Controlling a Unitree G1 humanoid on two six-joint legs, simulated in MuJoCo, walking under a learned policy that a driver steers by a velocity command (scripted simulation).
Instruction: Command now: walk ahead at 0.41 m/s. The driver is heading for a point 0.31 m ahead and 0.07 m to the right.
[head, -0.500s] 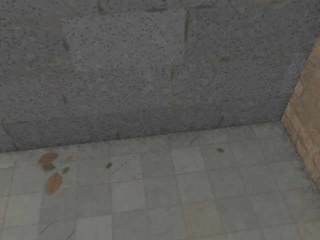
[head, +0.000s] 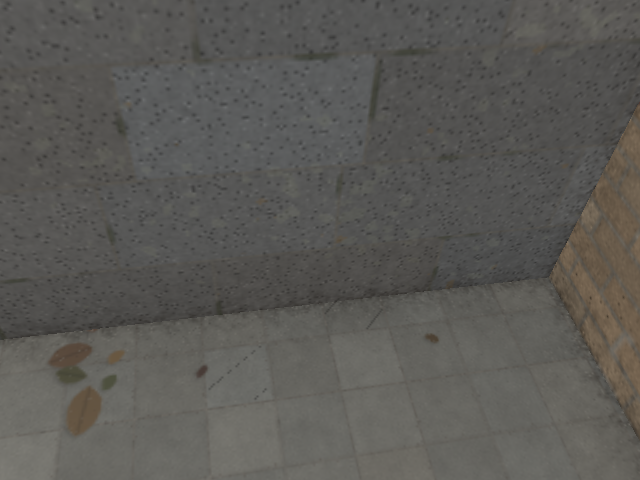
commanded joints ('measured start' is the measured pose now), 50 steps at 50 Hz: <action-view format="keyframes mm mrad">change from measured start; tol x32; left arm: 1 -96 80 23 -82 16 -31 -15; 50 -166 104 -8 -39 43 30 -6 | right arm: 1 31 -96 0 -41 -7 -6 0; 18 280 -91 18 -34 -21 22 -21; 50 -226 -166 11 -148 -32 50 -34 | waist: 1 -8 138 117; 12 -14 140 135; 18 120 -155 -477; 23 -22 -10 -65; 50 25 35 -40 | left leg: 1 173 249 -292 -279 97 117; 15 191 210 -25 138 946 26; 17 -360 -11 16 776 -98 -72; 19 -409 26 -153 974 -315 -70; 34 -6 140 -107 -3 127 -70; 50 -13 114 -103 -19 364 -29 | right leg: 1 -352 -94 28 -22 150 11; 13 -34 28 -59 -540 357 -10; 17 884 -354 417 -474 1021 -304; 24 98 -183 99 -811 694 -184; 33 2 -105 116 -874 -219 -60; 50 277 -28 20 -699 337 21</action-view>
